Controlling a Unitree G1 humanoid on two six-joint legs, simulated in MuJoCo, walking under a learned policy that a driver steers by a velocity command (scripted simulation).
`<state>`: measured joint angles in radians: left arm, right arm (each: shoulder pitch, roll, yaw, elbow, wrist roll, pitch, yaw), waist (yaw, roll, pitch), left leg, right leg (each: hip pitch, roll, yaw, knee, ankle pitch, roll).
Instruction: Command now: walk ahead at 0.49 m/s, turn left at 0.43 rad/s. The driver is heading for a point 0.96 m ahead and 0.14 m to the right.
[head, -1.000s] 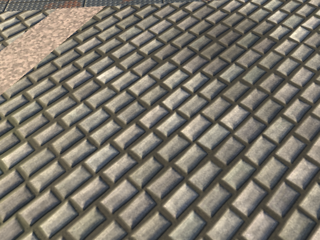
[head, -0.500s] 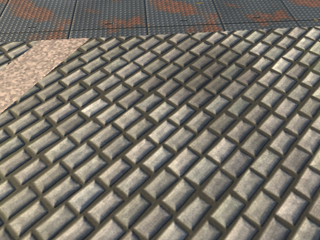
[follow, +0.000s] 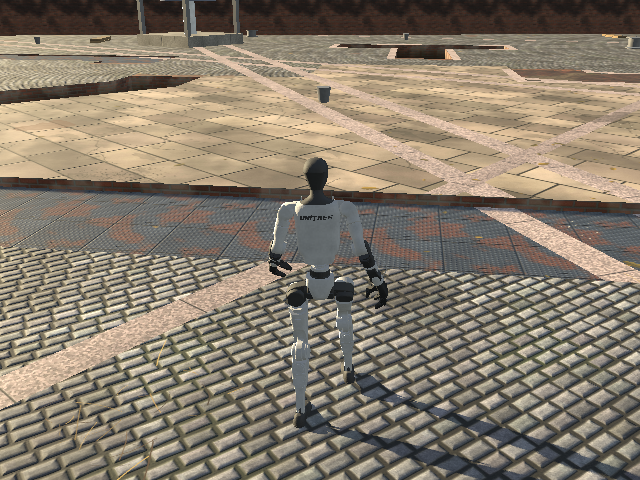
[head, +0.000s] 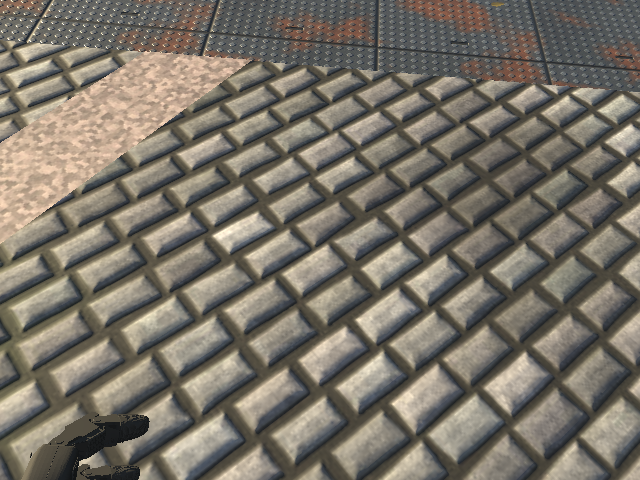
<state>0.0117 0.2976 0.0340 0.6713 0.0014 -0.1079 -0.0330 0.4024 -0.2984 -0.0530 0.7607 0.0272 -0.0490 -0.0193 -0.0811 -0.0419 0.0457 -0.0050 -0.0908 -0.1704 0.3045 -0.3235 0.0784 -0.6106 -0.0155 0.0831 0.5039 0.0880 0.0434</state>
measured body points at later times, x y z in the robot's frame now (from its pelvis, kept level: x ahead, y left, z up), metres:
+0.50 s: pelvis +0.29 -0.01 +0.00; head +0.32 +0.00 +0.45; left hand +0.26 +0.28 -0.12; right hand +0.54 -0.22 -0.07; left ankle +0.44 +0.15 -0.71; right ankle +0.21 -0.13 -0.74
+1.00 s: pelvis +0.54 -0.01 -0.01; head +0.57 -0.03 +0.44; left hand +0.82 +0.16 -0.08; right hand +0.48 -0.30 -0.13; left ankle +0.45 +0.14 -0.74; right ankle +0.66 -0.17 -0.71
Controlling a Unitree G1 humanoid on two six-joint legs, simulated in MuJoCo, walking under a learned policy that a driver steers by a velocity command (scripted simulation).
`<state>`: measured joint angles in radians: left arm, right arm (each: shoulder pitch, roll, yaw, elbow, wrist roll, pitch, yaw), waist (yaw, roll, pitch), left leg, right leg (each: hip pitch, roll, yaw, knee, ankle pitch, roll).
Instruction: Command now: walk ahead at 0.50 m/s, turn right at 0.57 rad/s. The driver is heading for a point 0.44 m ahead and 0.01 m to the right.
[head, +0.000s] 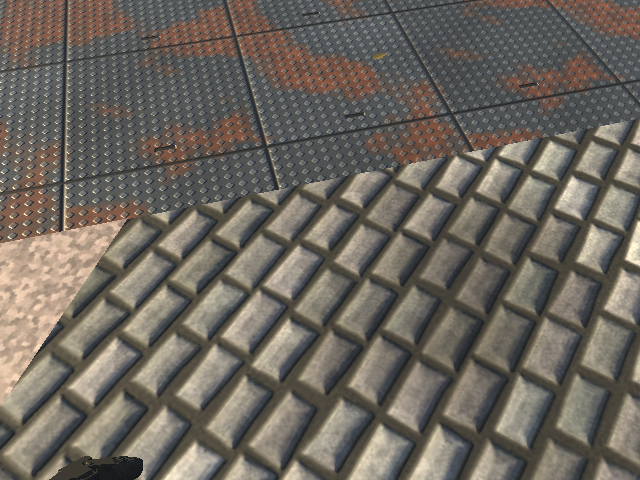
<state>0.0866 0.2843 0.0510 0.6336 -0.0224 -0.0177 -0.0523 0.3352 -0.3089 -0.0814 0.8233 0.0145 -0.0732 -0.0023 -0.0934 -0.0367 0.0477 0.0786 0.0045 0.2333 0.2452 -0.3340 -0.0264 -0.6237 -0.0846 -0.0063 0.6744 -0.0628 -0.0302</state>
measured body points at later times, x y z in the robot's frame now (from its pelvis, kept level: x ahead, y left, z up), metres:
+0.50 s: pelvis +0.28 -0.04 +0.01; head +0.31 -0.06 +0.45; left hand +0.38 +0.23 -0.10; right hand +0.44 -0.31 -0.09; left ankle +0.50 +0.07 -0.69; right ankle +0.17 -0.11 -0.73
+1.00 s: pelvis +0.42 -0.05 +0.00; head +0.42 -0.07 +0.45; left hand +0.53 +0.20 -0.12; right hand +0.52 -0.31 -0.13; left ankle +0.49 +0.05 -0.73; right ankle +0.40 -0.19 -0.73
